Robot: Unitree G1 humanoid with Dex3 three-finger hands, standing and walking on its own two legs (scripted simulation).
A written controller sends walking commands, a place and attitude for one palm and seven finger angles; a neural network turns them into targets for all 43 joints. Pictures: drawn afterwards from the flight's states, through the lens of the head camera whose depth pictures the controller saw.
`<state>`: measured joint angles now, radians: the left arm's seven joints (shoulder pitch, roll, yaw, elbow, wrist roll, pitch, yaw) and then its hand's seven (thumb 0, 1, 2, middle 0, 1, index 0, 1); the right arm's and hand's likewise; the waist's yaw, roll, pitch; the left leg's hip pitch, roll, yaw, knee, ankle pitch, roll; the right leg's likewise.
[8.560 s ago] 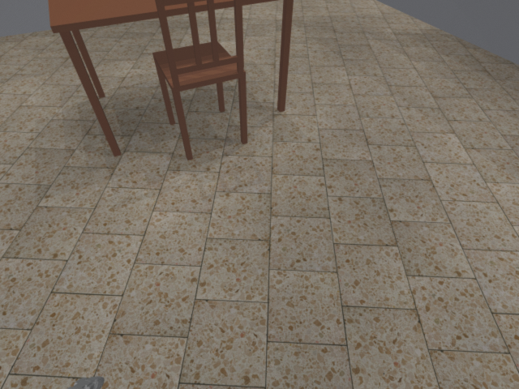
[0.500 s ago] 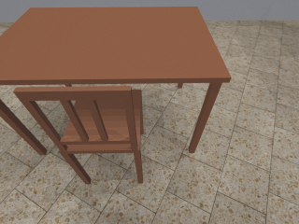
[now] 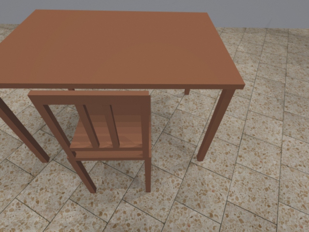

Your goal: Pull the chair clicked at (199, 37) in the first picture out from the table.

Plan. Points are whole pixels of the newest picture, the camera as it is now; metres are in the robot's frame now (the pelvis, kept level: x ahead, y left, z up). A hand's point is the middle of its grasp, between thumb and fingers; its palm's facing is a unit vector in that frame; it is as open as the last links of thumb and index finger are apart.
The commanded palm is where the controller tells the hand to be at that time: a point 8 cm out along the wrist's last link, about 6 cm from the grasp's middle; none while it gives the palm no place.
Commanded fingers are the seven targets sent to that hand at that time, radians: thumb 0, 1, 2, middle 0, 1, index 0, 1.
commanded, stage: look again from close up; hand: left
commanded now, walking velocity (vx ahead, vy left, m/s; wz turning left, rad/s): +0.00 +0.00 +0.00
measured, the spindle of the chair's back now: (88, 127) +0.47 +0.28 -0.09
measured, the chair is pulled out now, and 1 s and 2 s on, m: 0.00 0.00 0.00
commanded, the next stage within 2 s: raise the hand toward the chair's back in 0.28 s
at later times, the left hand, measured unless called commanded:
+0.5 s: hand out of the picture +0.10 +0.19 -0.11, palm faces +0.21 -0.95 -0.25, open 7.4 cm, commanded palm +0.10 +0.22 -0.07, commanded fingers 0.00 0.74 0.83 -0.18 -0.27 -0.18 -0.27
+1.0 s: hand (97, 229) +0.14 +0.15 -0.06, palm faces +0.09 -0.99 -0.07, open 11.0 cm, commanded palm +0.12 +0.21 -0.06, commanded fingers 0.00 0.15 0.58 -0.13 -0.18 -0.13 -0.18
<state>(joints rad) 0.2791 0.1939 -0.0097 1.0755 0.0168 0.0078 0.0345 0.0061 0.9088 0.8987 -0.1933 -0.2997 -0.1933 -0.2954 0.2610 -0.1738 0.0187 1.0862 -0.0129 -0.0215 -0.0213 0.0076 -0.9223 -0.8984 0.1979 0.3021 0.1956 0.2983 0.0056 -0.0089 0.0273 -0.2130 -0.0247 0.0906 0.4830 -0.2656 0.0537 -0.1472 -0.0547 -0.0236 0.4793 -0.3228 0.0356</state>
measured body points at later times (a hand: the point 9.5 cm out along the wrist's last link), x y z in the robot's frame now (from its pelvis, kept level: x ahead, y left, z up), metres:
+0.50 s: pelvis +0.00 -0.01 +0.00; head +0.01 -0.01 +0.45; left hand +0.08 +0.24 -0.09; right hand +0.04 -0.25 -0.14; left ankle +0.00 +0.08 -0.74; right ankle -0.04 -0.14 -0.74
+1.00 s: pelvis -0.06 -0.06 -0.11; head +0.01 -0.05 +0.33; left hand +0.13 +0.21 -0.05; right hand +0.17 -0.27 -0.18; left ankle +0.00 +0.08 -0.74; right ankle -0.04 -0.14 -0.74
